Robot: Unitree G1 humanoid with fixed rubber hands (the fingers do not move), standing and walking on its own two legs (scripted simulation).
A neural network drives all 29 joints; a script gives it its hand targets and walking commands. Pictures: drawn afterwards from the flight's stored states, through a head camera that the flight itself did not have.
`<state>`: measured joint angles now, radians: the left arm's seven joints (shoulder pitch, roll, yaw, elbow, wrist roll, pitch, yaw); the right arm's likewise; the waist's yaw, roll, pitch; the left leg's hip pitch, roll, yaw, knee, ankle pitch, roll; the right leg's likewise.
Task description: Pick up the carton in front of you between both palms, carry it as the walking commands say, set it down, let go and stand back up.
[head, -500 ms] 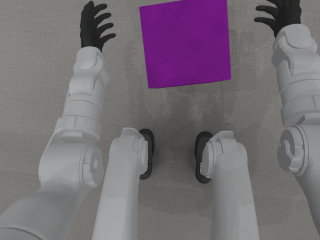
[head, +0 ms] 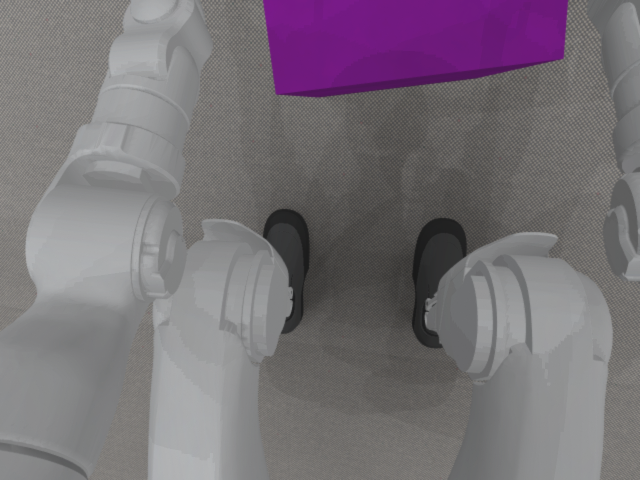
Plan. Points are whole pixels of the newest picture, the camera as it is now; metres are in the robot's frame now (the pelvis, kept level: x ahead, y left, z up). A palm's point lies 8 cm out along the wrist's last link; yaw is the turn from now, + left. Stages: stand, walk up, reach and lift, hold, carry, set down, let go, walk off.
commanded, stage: reach and lift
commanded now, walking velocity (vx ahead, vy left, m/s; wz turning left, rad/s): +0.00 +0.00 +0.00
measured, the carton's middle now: out of the picture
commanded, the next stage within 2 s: none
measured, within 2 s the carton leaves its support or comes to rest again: leaves its support in 0.72 s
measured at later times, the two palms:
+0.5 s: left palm out of the picture +0.54 +0.12 -0.17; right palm out of the picture +0.56 -0.18 -0.17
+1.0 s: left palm out of the picture +0.53 +0.11 -0.07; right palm out of the picture +0.52 -0.19 -0.07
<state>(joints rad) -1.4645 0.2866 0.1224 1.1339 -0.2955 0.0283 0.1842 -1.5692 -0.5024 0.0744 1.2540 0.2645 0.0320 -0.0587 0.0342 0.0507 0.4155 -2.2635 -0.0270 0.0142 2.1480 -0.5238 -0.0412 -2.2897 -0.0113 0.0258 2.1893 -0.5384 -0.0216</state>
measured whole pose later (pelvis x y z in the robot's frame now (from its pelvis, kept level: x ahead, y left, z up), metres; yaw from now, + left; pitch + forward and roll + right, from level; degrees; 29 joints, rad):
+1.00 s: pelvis +0.01 +0.01 +0.02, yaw -4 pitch +40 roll +2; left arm -1.10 0.04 0.41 0.70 -0.03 0.26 0.18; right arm -1.25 -0.22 -0.17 0.88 0.00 0.30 -0.10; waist 0.01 0.06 0.04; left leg -2.23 -0.10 -0.05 2.10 -0.58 -0.09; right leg -2.27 0.05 0.04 2.10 -0.54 0.02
